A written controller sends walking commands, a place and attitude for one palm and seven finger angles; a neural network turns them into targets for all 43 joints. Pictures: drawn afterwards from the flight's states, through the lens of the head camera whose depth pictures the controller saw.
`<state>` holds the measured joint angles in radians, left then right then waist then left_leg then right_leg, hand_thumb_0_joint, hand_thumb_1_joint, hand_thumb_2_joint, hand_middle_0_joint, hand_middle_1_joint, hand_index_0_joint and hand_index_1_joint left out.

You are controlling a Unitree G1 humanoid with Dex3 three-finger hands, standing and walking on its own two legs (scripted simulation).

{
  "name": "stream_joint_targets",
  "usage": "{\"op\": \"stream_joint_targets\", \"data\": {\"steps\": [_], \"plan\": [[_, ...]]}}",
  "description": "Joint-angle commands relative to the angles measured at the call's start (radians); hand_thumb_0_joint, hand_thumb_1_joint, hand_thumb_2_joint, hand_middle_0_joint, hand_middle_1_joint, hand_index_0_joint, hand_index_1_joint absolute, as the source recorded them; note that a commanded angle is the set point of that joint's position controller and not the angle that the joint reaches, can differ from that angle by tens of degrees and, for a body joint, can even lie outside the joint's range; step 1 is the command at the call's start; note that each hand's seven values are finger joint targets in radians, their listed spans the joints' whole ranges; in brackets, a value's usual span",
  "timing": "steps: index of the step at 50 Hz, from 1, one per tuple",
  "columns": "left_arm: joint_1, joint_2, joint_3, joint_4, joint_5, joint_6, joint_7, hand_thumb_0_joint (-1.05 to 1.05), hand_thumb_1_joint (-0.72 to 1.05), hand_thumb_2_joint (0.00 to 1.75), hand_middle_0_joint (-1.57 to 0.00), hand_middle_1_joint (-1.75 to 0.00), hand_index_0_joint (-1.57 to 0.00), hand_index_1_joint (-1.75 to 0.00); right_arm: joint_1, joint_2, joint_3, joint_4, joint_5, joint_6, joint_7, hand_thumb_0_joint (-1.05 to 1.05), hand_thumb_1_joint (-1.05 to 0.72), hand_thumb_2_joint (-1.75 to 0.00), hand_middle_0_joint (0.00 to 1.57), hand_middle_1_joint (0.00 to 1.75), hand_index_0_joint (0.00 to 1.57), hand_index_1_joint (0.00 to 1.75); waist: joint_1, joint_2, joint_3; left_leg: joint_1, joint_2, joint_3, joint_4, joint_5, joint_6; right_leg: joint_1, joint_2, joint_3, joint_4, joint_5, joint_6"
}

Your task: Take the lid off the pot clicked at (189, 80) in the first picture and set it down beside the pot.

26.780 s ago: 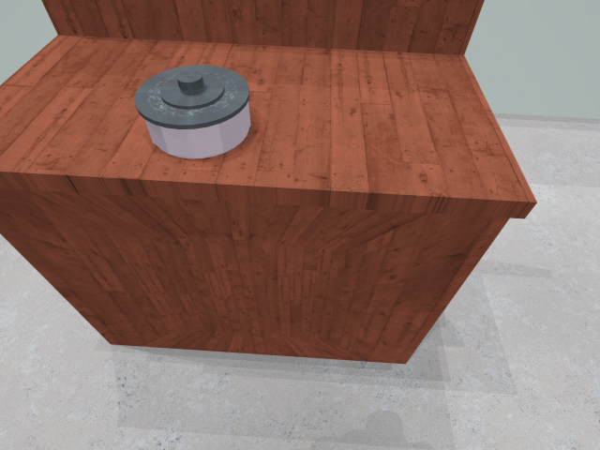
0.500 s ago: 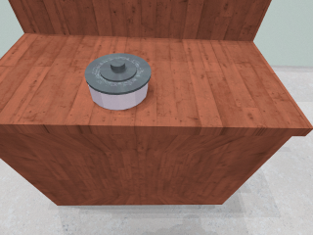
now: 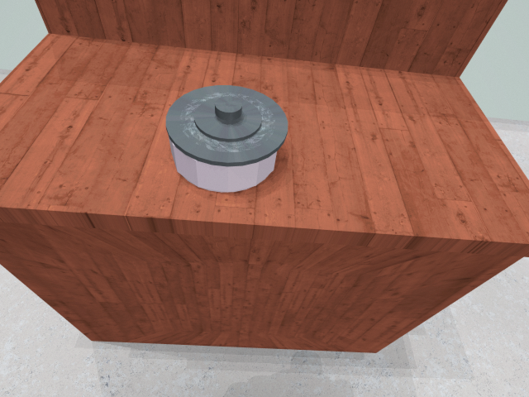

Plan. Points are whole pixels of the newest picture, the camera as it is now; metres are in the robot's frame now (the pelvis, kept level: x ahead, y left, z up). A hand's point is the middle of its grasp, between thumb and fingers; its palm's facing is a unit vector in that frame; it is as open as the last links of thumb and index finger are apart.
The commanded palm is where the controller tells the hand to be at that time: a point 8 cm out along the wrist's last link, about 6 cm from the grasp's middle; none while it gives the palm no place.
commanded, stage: come to a stop and stand still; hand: left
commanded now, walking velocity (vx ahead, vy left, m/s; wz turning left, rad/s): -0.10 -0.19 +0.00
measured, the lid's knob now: (228, 108) +0.49 +0.11 +0.17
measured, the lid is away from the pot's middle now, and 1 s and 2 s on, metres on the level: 0.01 0.01 0.01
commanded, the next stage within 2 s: look again from close up in 0.26 s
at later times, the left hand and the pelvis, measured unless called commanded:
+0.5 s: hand out of the picture +0.01 +0.16 -0.17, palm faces +0.02 -0.98 -0.19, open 7.3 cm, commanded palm none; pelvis +0.01 -0.01 +0.00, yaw +1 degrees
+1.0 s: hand out of the picture +0.05 +0.15 -0.16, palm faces +0.03 -0.97 -0.22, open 7.3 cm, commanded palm none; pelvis +0.04 -0.03 +0.01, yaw +1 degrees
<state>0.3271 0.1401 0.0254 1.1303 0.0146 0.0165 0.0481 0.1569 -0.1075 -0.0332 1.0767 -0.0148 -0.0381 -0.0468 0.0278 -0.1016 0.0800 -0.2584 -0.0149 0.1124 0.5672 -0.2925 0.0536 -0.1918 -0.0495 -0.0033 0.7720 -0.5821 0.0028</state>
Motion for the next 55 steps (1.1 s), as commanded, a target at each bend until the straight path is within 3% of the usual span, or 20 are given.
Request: {"op": "stream_joint_targets", "data": {"steps": [1,3,4,7,11,14,15,17,18,19,20,21,23,25,27,32,35,43,46,55], "plan": [[0.04,0.042,0.01,-0.038,-0.003,0.0,0.003,0.0,0.9,0.9,-0.2,-0.3,-0.2,-0.3,0.076,-0.126,-0.002,-0.012,-0.004,0.017,-0.006,0.0,-0.9,-0.9,0.2,0.3,0.2,0.3,-0.01,0.237,-0.024,0.024,0.265,-0.251,-0.253,0.596,0.134,-0.06,-0.033,0.014,0.045,0.015,-0.003],[0.044,0.026,0.007,-0.025,0.001,0.007,-0.004,0.0,0.9,0.9,-0.2,-0.3,-0.2,-0.3,0.05,-0.144,-0.01,-0.02,-0.007,0.02,-0.003,0.0,-0.9,-0.9,0.2,0.3,0.2,0.3,-0.011,0.183,-0.028,-0.009,0.265,-0.266,-0.297,0.342,0.124,-0.03,-0.03,0.003,-0.017,0.08,0.004],[0.047,0.024,0.007,-0.026,0.004,0.01,-0.007,0.0,0.9,0.9,-0.2,-0.3,-0.2,-0.3,0.038,-0.148,-0.013,-0.023,-0.009,0.022,-0.002,0.0,-0.9,-0.9,0.2,0.3,0.2,0.3,-0.012,0.188,-0.03,-0.008,0.263,-0.272,-0.314,0.227,0.118,-0.033,-0.026,-0.003,-0.039,0.108,0.005],[0.032,0.037,0.01,-0.041,0.008,0.012,-0.013,0.0,0.9,0.9,-0.2,-0.3,-0.2,-0.3,0.026,-0.167,-0.022,-0.028,-0.012,0.027,-0.001,0.0,-0.9,-0.9,0.2,0.3,0.2,0.3,-0.011,0.137,-0.021,-0.031,0.264,-0.296,-0.323,0.054,0.103,-0.017,-0.016,-0.007,-0.138,0.163,0.003],[0.03,0.084,0.021,-0.056,0.01,0.003,-0.021,0.0,0.9,0.9,-0.2,-0.3,-0.2,-0.3,0.038,-0.162,-0.028,-0.027,-0.005,0.03,0.0,0.0,-0.9,-0.9,0.2,0.3,0.2,0.3,-0.012,0.113,-0.037,-0.017,0.208,-0.251,-0.222,0.082,0.041,0.033,-0.017,0.019,-0.376,0.349,-0.006],[-0.021,0.117,0.02,-0.075,0.006,-0.011,-0.024,0.0,0.9,0.9,-0.2,-0.3,-0.2,-0.3,0.05,-0.127,-0.019,-0.019,-0.001,0.037,0.005,0.0,-0.9,-0.9,0.2,0.3,0.2,0.3,-0.043,-0.074,-0.045,0.041,0.093,-0.118,-0.108,0.048,-0.027,-0.037,-0.094,0.132,-0.446,0.395,-0.05],[-0.047,0.115,0.016,-0.077,0.002,-0.016,-0.023,0.0,0.9,0.9,-0.2,-0.3,-0.2,-0.3,0.065,-0.121,-0.014,-0.006,-0.002,0.039,0.007,0.0,-0.9,-0.9,0.2,0.3,0.2,0.3,-0.055,-0.076,-0.034,0.071,0.091,-0.109,-0.107,0.059,-0.035,-0.066,-0.102,0.136,-0.465,0.372,-0.06],[-0.057,0.113,0.012,-0.085,-0.005,-0.021,-0.022,0.0,0.9,0.9,-0.2,-0.3,-0.2,-0.3,0.074,-0.12,-0.006,0.007,-0.003,0.035,0.011,0.0,-0.9,-0.9,0.2,0.3,0.2,0.3,-0.053,-0.003,-0.031,0.088,0.102,-0.126,-0.142,0.117,-0.035,-0.059,-0.085,0.122,-0.461,0.388,-0.054],[0.029,0.118,0.001,-0.069,0.024,-0.04,0.022,0.0,0.9,0.9,-0.2,-0.3,-0.2,-0.3,0.092,-0.202,-0.008,-0.038,0.0,0.02,0.019,0.0,-0.9,-0.9,0.2,0.3,0.2,0.3,-0.042,0.123,-0.062,0.091,0.14,-0.116,-0.01,0.29,-0.048,-0.042,-0.078,0.103,-0.385,0.658,-0.033],[0.006,0.155,-0.004,-0.112,0.008,-0.048,0.018,0.0,0.9,0.9,-0.2,-0.3,-0.2,-0.3,0.11,-0.149,0.003,-0.058,-0.002,0.018,0.029,0.0,-0.9,-0.9,0.2,0.3,0.2,0.3,-0.047,0.162,-0.119,0.037,0.121,-0.126,-0.029,0.118,-0.038,-0.001,-0.086,0.09,-0.38,0.467,-0.057],[-0.014,0.149,-0.005,-0.12,0.006,-0.046,0.009,0.0,0.9,0.9,-0.2,-0.3,-0.2,-0.3,0.1,-0.151,0.002,-0.057,-0.005,0.015,0.029,0.0,-0.9,-0.9,0.2,0.3,0.2,0.3,-0.048,0.233,-0.078,0.017,0.118,-0.137,-0.067,0.118,-0.029,-0.031,-0.064,0.084,-0.354,0.381,-0.075],[-0.012,0.159,-0.001,-0.127,-0.001,-0.039,-0.001,0.0,0.9,0.9,-0.2,-0.3,-0.2,-0.3,0.107,-0.153,0.001,-0.071,-0.006,0.018,0.03,0.0,-0.9,-0.9,0.2,0.3,0.2,0.3,-0.036,0.305,-0.109,0.027,0.128,-0.166,-0.108,0.111,-0.018,-0.027,-0.036,0.052,-0.321,0.316,-0.082],[0.011,0.136,-0.007,-0.128,0.0,-0.041,-0.002,0.0,0.9,0.9,-0.2,-0.3,-0.2,-0.3,0.108,-0.165,0.003,-0.093,-0.004,0.019,0.026,0.0,-0.9,-0.9,0.2,0.3,0.2,0.3,-0.034,0.245,-0.063,-0.019,0.139,-0.189,-0.099,0.114,-0.002,-0.053,-0.012,0.038,-0.319,0.3,-0.078],[0.019,0.122,-0.015,-0.117,0.0,-0.05,0.0,0.0,0.9,0.9,-0.2,-0.3,-0.2,-0.3,0.128,-0.153,0.009,-0.091,0.0,0.013,0.023,0.0,-0.9,-0.9,0.2,0.3,0.2,0.3,-0.036,0.13,-0.068,0.002,0.125,-0.156,-0.06,0.202,-0.009,-0.038,-0.034,0.064,-0.332,0.421,-0.079],[0.007,0.119,-0.016,-0.121,-0.005,-0.051,0.0,0.0,0.9,0.9,-0.2,-0.3,-0.2,-0.3,0.142,-0.149,0.011,-0.093,0.002,0.015,0.022,0.0,-0.9,-0.9,0.2,0.3,0.2,0.3,-0.041,0.05,-0.055,0.019,0.115,-0.144,-0.058,0.187,-0.018,-0.048,-0.048,0.069,-0.347,0.455,-0.077],[0.021,0.127,-0.015,-0.126,-0.009,-0.05,0.005,0.0,0.9,0.9,-0.2,-0.3,-0.2,-0.3,0.155,-0.149,0.016,-0.073,0.004,0.01,0.019,0.0,-0.9,-0.9,0.2,0.3,0.2,0.3,-0.034,0.074,-0.051,0.045,0.115,-0.138,-0.073,0.251,-0.021,-0.021,-0.049,0.064,-0.328,0.551,-0.065],[0.028,0.133,-0.017,-0.122,-0.008,-0.05,0.008,0.0,0.9,0.9,-0.2,-0.3,-0.2,-0.3,0.155,-0.142,0.018,-0.06,0.005,0.011,0.017,0.0,-0.9,-0.9,0.2,0.3,0.2,0.3,-0.035,0.043,-0.044,0.05,0.116,-0.126,-0.082,0.245,-0.026,-0.007,-0.058,0.069,-0.334,0.611,-0.062],[0.016,0.152,-0.008,-0.136,-0.008,-0.044,0.008,0.0,0.9,0.9,-0.2,-0.3,-0.2,-0.3,0.142,-0.144,0.02,-0.055,0.005,0.011,0.013,0.0,-0.9,-0.9,0.2,0.3,0.2,0.3,-0.029,0.091,-0.061,0.077,0.119,-0.119,-0.093,0.291,-0.033,0.021,-0.062,0.071,-0.338,0.661,-0.054],[0.02,0.16,-0.005,-0.139,-0.009,-0.043,0.006,0.0,0.9,0.9,-0.2,-0.3,-0.2,-0.3,0.139,-0.14,0.019,-0.056,0.006,0.011,0.011,0.0,-0.9,-0.9,0.2,0.3,0.2,0.3,-0.025,0.07,-0.077,0.088,0.121,-0.114,-0.092,0.292,-0.035,0.044,-0.065,0.069,-0.346,0.705,-0.046],[0.016,0.153,-0.007,-0.13,-0.007,-0.041,0.005,0.0,0.9,0.9,-0.2,-0.3,-0.2,-0.3,0.124,-0.145,0.02,-0.049,0.009,0.014,0.008,0.0,-0.9,-0.9,0.2,0.3,0.2,0.3,-0.029,0.098,-0.069,0.118,0.13,-0.115,-0.109,0.326,-0.037,0.042,-0.067,0.072,-0.367,0.718,-0.04]]}}
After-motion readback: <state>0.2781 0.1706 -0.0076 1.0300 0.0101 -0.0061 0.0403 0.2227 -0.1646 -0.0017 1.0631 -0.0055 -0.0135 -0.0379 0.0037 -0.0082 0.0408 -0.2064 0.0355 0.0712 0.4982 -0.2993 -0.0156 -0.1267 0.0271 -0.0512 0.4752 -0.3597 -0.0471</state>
